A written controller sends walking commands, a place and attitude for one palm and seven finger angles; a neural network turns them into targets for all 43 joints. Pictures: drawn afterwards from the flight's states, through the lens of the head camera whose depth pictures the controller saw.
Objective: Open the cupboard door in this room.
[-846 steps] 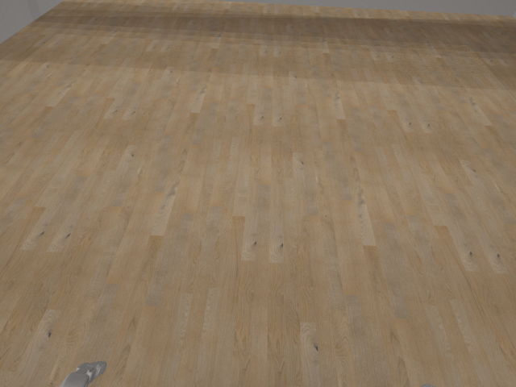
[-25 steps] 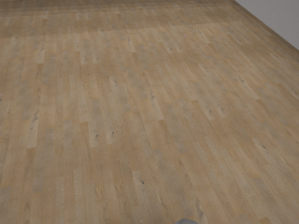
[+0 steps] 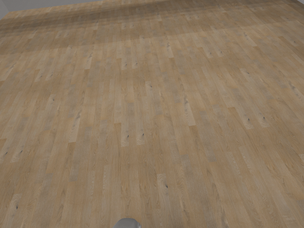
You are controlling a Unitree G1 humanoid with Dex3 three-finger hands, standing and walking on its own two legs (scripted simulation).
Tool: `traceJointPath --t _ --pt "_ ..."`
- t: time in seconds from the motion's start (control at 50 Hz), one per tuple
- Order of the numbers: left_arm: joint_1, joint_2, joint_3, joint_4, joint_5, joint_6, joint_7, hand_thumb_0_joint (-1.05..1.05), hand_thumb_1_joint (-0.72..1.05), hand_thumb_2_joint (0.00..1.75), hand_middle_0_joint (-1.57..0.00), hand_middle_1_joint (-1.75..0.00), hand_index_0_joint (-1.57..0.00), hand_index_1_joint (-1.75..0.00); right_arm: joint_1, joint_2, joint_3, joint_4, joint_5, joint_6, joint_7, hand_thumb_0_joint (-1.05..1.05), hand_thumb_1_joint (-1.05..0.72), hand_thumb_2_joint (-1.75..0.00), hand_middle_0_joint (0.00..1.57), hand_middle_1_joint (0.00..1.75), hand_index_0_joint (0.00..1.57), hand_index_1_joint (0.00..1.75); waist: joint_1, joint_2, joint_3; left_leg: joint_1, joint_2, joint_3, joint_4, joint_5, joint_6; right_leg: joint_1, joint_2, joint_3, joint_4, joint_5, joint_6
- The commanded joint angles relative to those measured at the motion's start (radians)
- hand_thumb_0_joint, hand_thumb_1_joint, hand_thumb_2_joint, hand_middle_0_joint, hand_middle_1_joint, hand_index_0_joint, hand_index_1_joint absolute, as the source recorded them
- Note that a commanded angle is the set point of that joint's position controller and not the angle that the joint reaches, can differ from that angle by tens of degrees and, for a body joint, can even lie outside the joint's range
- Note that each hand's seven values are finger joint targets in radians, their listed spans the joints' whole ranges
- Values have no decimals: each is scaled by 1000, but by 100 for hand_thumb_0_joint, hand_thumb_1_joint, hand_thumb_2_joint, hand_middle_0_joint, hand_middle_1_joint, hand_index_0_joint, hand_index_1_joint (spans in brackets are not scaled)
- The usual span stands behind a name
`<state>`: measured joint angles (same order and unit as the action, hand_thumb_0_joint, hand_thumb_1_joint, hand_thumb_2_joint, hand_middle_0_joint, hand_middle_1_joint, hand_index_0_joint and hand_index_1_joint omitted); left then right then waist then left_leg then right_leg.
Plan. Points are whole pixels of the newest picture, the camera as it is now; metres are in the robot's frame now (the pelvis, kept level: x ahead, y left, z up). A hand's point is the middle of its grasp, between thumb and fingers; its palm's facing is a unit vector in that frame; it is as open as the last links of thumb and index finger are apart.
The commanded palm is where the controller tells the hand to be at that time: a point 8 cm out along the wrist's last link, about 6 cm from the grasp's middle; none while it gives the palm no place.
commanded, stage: turn or walk to find it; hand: left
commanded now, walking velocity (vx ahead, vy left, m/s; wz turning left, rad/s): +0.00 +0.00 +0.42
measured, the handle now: out of the picture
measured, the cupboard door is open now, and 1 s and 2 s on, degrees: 0 0 0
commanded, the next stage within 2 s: stand and wait in 0.86 s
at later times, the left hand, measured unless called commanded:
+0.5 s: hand out of the picture -0.04 +0.28 -0.18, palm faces +0.25 -0.94 -0.22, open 7.3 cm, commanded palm none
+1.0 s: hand out of the picture -0.03 +0.21 -0.14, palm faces +0.38 -0.88 -0.28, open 7.3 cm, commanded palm none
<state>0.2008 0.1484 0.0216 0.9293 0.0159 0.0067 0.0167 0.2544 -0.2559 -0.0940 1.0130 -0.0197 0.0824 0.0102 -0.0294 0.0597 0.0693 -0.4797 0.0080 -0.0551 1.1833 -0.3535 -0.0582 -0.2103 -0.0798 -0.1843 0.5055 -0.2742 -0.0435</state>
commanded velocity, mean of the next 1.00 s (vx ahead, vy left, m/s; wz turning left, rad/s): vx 0.00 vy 0.00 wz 0.42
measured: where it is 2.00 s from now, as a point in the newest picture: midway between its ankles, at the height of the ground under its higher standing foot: outside the picture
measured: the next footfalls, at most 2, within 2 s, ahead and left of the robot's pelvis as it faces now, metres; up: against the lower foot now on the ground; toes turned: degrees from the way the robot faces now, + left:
left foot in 0.30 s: -0.01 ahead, +0.15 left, +0.00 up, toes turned +12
right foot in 0.86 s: +0.02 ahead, -0.08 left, +0.00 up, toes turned +17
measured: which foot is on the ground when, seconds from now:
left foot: up 0.00-0.28, down 0.30-0.86, up 0.88-1.00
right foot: down 0.00-0.30, up 0.32-0.84, down 0.86-1.00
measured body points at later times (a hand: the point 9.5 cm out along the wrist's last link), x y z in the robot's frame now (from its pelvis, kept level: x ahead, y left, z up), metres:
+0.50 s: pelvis -0.03 +0.06 +0.00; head -0.01 +0.10 +0.45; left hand -0.05 +0.33 -0.16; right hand +0.11 -0.15 -0.13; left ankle -0.05 +0.14 -0.74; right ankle -0.02 -0.10 -0.66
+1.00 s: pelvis -0.06 -0.01 +0.00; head -0.02 -0.04 +0.45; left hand -0.05 +0.25 -0.12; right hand +0.04 -0.24 -0.17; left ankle -0.11 +0.13 -0.66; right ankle -0.02 -0.09 -0.74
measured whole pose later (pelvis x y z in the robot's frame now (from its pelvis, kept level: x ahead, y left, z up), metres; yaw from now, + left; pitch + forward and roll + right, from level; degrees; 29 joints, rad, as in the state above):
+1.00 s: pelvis -0.06 -0.01 +0.00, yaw +24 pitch -1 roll +3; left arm 0.15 0.15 0.02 0.92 0.01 0.02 0.02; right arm 0.28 -0.24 -0.10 1.01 -0.02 0.08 0.01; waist -0.05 0.06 0.06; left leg -0.50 -0.05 -0.06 1.08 -0.39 -0.03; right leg -0.22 -0.05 -0.10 0.51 -0.28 -0.04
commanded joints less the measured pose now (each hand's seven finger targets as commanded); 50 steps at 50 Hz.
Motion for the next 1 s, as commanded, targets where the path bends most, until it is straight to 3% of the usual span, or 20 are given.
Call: traceJointPath --t 0.0,0.16,0.2,0.24,0.26,0.28,0.3,0.34,0.36,0.42,0.66,0.78,0.8,0.82,0.84,0.86,0.88,0.92,0.96,0.98 --pt "65 201 58 -44 4 -26 19 0 90 90 -20 -30 -20 -30 -42 -41 0 -68 -2 -23 3 0 -90 -90 20 30 20 30 53 -208 -48 -68 32 19 -56 -23 -22 108 -255 180 -197 292 -71" --pt "109 252 75 -1 17 -12 15 0 90 90 -20 -30 -20 -30 -120 -17 24 -96 14 -44 -1 0 -90 -90 20 30 20 30 88 -254 -83 80 31 110 -405 -132 1 131 -302 150 -124 408 -110" --pt "90 264 78 2 15 -8 13 0 90 90 -20 -30 -20 -30 -79 -17 25 -86 14 -52 -3 0 -90 -90 20 30 20 30 62 -245 -106 152 21 141 -531 -63 9 115 -299 112 -71 407 -85" --pt "68 250 77 0 2 3 10 0 90 90 -20 -30 -20 -30 -17 -49 18 -73 12 -63 -2 0 -90 -90 20 30 20 30 14 -162 -130 351 32 126 -749 154 28 -18 -256 42 48 264 -3" --pt "71 207 69 -13 -5 11 7 0 90 90 -20 -30 -20 -30 11 -121 3 -73 7 -72 -3 0 -90 -90 20 30 20 30 -6 51 -140 460 173 -76 -845 237 78 -182 -159 -6 224 47 60" --pt "34 142 49 -53 -5 18 3 0 90 90 -20 -30 -20 -30 44 -209 -17 -77 1 -71 -11 0 -90 -90 20 30 20 30 -28 279 -95 456 380 -322 -899 502 184 -365 -47 1 414 -356 120" --pt "-14 167 49 -59 0 30 6 0 90 90 -20 -30 -20 -30 51 -221 -18 -66 -1 -61 -14 0 -90 -90 20 30 20 30 -40 177 -81 362 420 -289 -898 464 245 -320 -54 89 517 -357 103" --pt "-51 174 60 -36 3 42 2 0 90 90 -20 -30 -20 -30 -40 -168 -2 -80 -5 -64 -30 0 -90 -90 20 30 20 30 -11 188 -14 278 314 -245 -917 352 223 -343 -55 146 591 -245 105" --pt "-32 182 62 -24 4 39 -5 0 90 90 -20 -30 -20 -30 -81 -148 7 -93 -2 -67 -32 0 -90 -90 20 30 20 30 12 136 -7 270 282 -206 -908 341 207 -345 -51 157 610 -185 106" --pt "22 171 59 5 4 28 -10 0 90 90 -20 -30 -20 -30 -71 -133 11 -98 4 -83 -34 0 -90 -90 20 30 20 30 29 55 -87 404 220 -135 -863 534 193 -362 -27 156 629 -101 126" --pt "-117 149 47 -63 -6 24 6 0 90 90 -20 -30 -20 -30 32 -124 -8 -78 -6 -74 -30 0 -90 -90 20 30 20 30 -19 81 -86 388 231 -285 -838 563 241 -280 11 179 399 -184 131" --pt "-25 146 48 -48 -15 12 10 0 90 90 -20 -30 -20 -30 -10 -122 -13 -95 -5 -64 -24 0 -90 -90 20 30 20 30 31 80 -125 220 164 -320 -785 459 201 -3 59 155 55 -44 101" --pt "12 157 53 -38 -15 6 13 0 90 90 -20 -30 -20 -30 -18 -110 -12 -98 0 -63 -22 0 -90 -90 20 30 20 30 53 45 -140 152 131 -302 -753 376 167 106 43 157 -76 50 95" --pt "44 205 63 -34 -6 -3 18 0 90 90 -20 -30 -20 -30 -9 -68 -8 -103 8 -63 -17 0 -90 -90 20 30 20 30 65 -81 -164 24 65 -239 -665 206 112 248 -70 256 -181 51 66" --pt "61 288 79 -41 9 -9 24 0 90 90 -20 -30 -20 -30 -11 -15 1 -125 12 -64 -13 0 -90 -90 20 30 20 30 78 -338 -140 -139 -78 -49 -446 -104 38 287 -320 510 -239 33 -35" --pt "38 297 75 -58 2 -2 24 0 90 90 -20 -30 -20 -30 -36 -59 -14 -132 3 -53 -17 0 -90 -90 20 30 20 30 81 -291 -92 -95 -68 -38 -245 -217 32 92 -417 543 -269 64 -117" --pt "-28 262 78 -74 -1 -3 28 0 90 90 -20 -30 -20 -30 -22 -68 -20 -115 -5 -37 -14 0 -90 -90 20 30 20 30 50 -253 -57 -79 -33 -70 -125 -176 37 -8 -374 481 -294 -51 -128" --pt "-109 214 63 -95 -4 -4 23 0 90 90 -20 -30 -20 -30 20 -56 -23 -73 -9 -21 -3 0 -90 -90 20 30 20 30 1 -189 9 -63 -14 -37 10 -69 26 -88 -266 354 -285 -70 -76" --pt "-112 178 54 -92 -5 -13 20 0 90 90 -20 -30 -20 -30 70 -37 -20 -50 -7 -17 4 0 -90 -90 20 30 20 30 -21 -183 8 -68 -4 -13 58 11 10 -69 -211 236 -256 35 -40" --pt "-87 179 52 -89 -4 -17 18 0 90 90 -20 -30 -20 -30 73 -34 -18 -50 -7 -16 5 0 -90 -90 20 30 20 30 -11 -205 2 -71 -5 -5 68 33 1 -48 -199 208 -252 58 -31"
